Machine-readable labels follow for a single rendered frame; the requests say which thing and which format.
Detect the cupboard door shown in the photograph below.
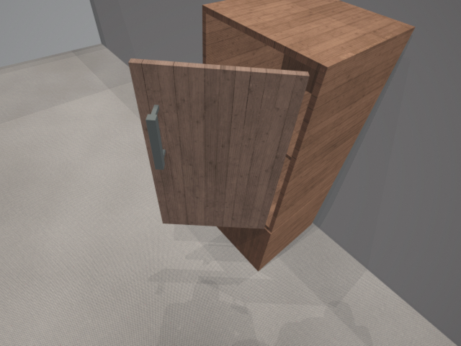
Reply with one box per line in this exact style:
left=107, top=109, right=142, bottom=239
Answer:
left=128, top=58, right=310, bottom=229

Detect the handle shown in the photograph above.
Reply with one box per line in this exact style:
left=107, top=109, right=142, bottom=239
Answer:
left=146, top=105, right=166, bottom=170

